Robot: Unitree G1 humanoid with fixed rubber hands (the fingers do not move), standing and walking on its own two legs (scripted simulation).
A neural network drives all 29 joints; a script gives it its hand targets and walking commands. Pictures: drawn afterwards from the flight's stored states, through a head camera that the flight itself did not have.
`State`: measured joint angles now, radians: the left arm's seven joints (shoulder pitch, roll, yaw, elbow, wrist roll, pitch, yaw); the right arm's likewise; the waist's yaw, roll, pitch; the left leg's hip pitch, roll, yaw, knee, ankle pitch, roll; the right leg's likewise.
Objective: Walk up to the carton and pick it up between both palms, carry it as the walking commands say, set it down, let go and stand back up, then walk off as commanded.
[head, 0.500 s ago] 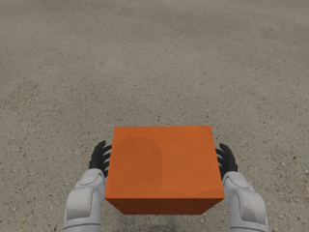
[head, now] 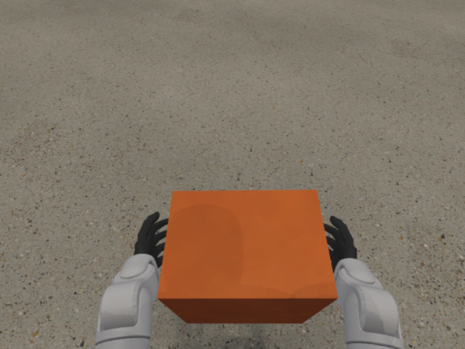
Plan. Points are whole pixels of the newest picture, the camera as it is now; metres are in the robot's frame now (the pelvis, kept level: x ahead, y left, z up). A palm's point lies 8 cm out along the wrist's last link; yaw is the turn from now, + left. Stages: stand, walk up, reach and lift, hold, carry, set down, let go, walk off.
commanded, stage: carry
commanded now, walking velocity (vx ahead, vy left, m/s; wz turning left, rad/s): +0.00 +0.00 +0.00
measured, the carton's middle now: (244, 264) +0.27 -0.02 -0.02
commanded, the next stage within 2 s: none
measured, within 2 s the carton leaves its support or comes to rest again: neither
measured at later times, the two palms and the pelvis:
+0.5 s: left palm (147, 259) +0.26 +0.15 +0.03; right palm (342, 264) +0.24 -0.18 +0.03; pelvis +0.00 +0.00 +0.00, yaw +0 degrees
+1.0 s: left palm (147, 258) +0.26 +0.15 +0.03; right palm (342, 263) +0.24 -0.18 +0.03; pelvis +0.00 +0.00 +0.00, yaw +0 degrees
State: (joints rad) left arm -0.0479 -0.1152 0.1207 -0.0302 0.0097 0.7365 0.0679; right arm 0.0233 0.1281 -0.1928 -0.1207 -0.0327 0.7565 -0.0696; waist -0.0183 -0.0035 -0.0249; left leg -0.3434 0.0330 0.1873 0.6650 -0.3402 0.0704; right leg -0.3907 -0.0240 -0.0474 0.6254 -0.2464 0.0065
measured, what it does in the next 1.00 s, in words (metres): stands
